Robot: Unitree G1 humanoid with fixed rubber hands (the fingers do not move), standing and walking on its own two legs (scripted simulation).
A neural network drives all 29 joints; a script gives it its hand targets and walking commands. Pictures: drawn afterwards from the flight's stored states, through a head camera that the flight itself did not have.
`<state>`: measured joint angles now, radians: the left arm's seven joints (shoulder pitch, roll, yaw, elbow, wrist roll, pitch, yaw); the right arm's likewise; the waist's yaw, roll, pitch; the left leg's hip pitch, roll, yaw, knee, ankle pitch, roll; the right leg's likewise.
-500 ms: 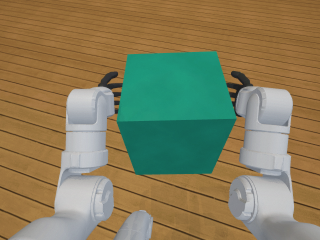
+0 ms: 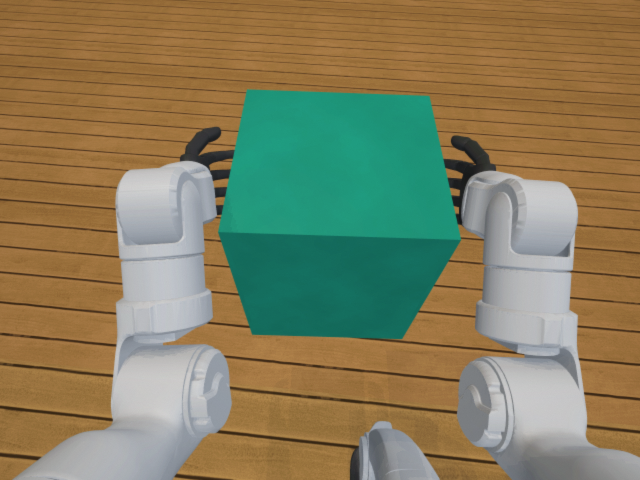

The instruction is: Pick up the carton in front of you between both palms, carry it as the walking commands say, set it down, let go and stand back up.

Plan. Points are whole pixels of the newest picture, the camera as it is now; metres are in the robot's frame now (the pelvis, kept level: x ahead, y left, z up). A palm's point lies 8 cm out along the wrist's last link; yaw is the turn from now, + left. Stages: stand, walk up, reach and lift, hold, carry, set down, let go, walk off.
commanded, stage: carry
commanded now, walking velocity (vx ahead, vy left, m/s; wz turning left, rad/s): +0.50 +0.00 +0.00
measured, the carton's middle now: (332, 226) +0.40 -0.02 +0.09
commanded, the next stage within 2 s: none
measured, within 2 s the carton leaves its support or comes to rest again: neither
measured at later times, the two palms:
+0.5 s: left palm (185, 24) +0.70 +0.18 +0.21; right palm (385, 17) +0.70 -0.12 +0.21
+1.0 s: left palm out of the picture +0.99 +0.15 +0.21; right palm out of the picture +1.00 -0.15 +0.21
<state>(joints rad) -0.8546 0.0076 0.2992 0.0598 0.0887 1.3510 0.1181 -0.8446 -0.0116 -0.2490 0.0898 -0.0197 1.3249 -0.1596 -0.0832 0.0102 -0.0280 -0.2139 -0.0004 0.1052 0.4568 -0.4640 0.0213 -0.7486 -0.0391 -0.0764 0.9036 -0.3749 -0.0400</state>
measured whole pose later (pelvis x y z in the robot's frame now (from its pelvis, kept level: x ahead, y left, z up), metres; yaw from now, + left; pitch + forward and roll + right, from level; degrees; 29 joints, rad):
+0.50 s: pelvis +0.32 +0.01 +0.03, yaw +1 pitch +4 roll +2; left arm -0.88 0.05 0.27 0.20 0.03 1.32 0.14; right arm -0.90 0.00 -0.28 0.21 -0.11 1.32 -0.12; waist 0.01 -0.04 -0.06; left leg -0.58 -0.02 0.15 0.71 -0.30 0.06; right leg -0.25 -0.07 -0.05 0.87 -0.53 -0.01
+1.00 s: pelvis +0.63 -0.01 +0.06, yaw +1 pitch +5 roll +0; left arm -0.84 0.00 0.27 0.24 0.10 1.32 0.12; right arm -0.84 -0.03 -0.26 0.23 -0.05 1.34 -0.13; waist 0.02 0.01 -0.07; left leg -0.42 -0.02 0.02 1.16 -0.45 0.02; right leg -0.45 0.01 -0.13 0.56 -0.20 -0.09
